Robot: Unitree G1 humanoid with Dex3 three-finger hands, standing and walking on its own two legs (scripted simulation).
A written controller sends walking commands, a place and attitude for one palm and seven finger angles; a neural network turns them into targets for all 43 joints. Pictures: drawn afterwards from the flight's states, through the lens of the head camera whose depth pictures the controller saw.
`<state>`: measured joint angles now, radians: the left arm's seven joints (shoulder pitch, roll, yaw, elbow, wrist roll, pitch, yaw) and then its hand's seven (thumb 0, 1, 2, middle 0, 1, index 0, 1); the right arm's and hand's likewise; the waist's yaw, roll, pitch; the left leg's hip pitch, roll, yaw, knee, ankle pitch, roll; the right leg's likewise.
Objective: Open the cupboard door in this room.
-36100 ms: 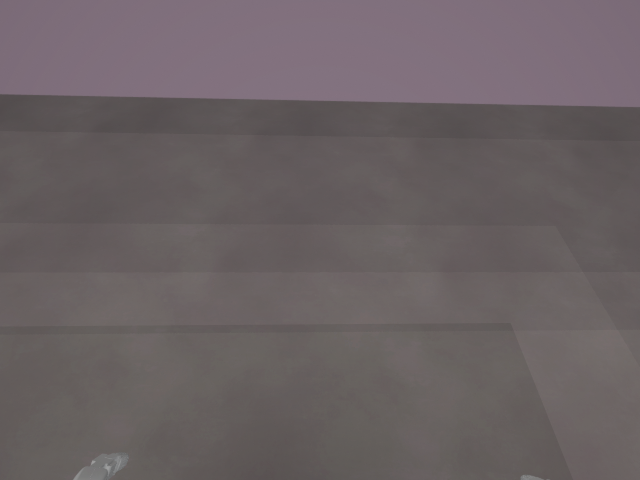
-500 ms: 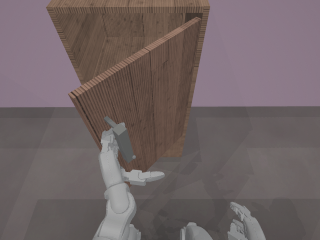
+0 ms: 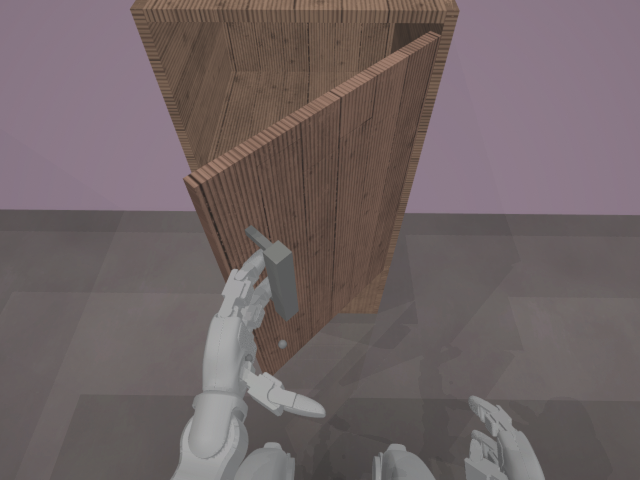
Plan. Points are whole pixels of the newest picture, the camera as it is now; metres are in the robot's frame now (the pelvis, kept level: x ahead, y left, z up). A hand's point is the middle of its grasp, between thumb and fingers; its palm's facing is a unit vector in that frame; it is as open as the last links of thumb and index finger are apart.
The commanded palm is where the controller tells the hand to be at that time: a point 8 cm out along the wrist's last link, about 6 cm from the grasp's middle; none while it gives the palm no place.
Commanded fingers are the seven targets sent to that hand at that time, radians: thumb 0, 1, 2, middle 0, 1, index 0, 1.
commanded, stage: slide the hand sideways off the handle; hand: left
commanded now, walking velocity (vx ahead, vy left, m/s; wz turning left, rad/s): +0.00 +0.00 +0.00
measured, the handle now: (271, 274) +0.36 +0.08 +0.04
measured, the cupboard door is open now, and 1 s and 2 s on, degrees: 46 46 46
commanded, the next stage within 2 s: draw the hand back to the body in 0.88 s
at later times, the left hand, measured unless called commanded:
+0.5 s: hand (250, 373) +0.24 +0.09 +0.03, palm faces +0.00 -1.00 +0.00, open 16.3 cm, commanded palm +0.21 +0.15 +0.04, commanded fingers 0.00 -0.50 0.30 -0.15 -0.30 -0.15 -0.30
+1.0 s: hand (208, 408) +0.20 +0.13 +0.04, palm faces +0.02 -1.00 -0.02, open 16.3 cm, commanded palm +0.17 +0.19 +0.04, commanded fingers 0.00 -0.50 0.30 -0.15 -0.30 -0.15 -0.30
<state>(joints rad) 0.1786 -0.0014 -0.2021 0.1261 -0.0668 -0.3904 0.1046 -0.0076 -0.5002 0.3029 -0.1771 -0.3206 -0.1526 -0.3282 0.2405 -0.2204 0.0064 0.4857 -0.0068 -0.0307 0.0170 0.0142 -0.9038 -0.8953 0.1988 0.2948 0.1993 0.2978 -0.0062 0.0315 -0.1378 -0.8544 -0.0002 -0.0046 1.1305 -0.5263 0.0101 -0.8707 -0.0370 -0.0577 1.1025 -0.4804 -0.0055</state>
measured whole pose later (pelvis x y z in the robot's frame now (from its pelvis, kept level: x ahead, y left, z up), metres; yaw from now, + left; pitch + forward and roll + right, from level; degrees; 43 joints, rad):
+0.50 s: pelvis +0.01 +0.00 -0.01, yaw +0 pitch +16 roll -1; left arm 0.39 0.09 -0.15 -0.09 -0.03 -0.38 0.06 -0.01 -0.50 0.30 -0.16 -0.30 -0.16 -0.31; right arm 0.23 -0.20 0.03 0.41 -0.01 -0.03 0.01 0.01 -0.90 -0.90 0.20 0.30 0.20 0.30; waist 0.00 0.01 -0.15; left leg -0.92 0.01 -0.02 1.20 -0.57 0.00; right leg -0.93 -0.03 -0.07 1.17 -0.52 -0.01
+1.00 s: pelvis +0.01 -0.02 -0.03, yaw +1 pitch +17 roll -2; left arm 0.58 0.16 0.01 -0.21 -0.18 -0.45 -0.14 -0.01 -0.50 0.30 -0.15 -0.30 -0.15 -0.30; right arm 0.21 -0.22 0.00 0.42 0.01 -0.07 -0.03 0.01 -0.90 -0.90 0.20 0.29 0.20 0.30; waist 0.01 0.03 -0.17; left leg -0.98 0.02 -0.06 1.28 -0.60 -0.02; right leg -0.98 -0.02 -0.11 1.23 -0.56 -0.04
